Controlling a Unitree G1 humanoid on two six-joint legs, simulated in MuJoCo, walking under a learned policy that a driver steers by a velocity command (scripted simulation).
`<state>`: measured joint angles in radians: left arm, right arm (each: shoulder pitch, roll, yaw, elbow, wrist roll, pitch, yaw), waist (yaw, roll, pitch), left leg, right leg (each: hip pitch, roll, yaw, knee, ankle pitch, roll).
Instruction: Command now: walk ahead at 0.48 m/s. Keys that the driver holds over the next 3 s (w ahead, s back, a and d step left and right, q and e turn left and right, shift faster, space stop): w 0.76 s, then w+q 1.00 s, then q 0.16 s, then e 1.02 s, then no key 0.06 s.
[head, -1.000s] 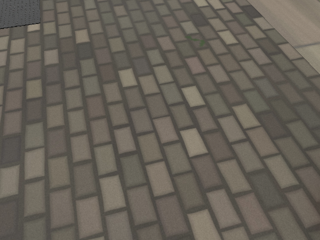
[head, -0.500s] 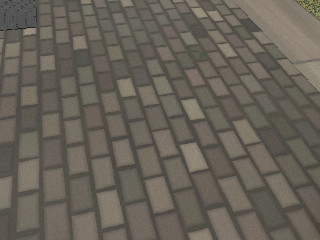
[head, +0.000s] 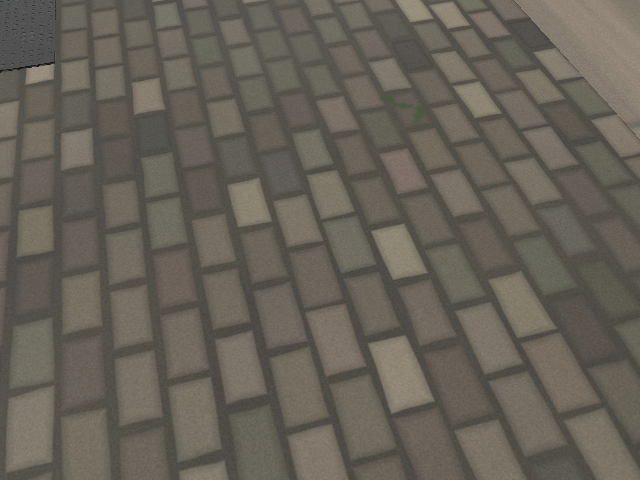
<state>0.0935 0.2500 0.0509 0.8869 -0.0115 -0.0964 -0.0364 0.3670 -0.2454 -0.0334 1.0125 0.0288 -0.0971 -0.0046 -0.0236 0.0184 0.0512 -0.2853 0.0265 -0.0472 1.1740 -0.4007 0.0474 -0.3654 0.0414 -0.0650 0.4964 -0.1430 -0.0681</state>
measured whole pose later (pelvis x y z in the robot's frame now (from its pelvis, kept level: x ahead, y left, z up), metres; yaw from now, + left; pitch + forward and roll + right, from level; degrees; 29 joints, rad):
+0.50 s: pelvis +0.30 +0.05 +0.00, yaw +0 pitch +2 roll -1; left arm 0.36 0.27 0.04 1.02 -0.02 -0.08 0.00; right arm 0.07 -0.25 -0.04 0.84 0.01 -0.10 0.03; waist 0.03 -0.01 0.04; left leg -0.45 0.00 0.05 0.56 -0.14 0.06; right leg -0.21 0.01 0.04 1.02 -0.46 -0.04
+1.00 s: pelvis +0.59 +0.01 -0.01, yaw +4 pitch +2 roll +1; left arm 0.00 0.24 0.05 0.84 0.00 -0.12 -0.03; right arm 0.41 -0.26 -0.06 0.99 0.02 -0.06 -0.01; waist -0.06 0.01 0.03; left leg -0.10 0.00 -0.05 0.72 -0.47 0.02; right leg -0.48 -0.02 -0.03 0.55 -0.11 -0.04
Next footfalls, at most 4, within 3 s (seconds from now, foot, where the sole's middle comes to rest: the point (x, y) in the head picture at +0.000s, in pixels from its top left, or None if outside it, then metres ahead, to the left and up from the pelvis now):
0.42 left None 0.44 0.14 -0.77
0.96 right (373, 356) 0.74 -0.10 -0.77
1.48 left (242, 280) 0.96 0.21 -0.77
1.96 right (258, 182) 1.30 0.19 -0.77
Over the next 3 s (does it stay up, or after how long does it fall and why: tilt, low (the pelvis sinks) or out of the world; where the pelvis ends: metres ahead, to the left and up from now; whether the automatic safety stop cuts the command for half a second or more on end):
stays up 1.17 0.18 0.01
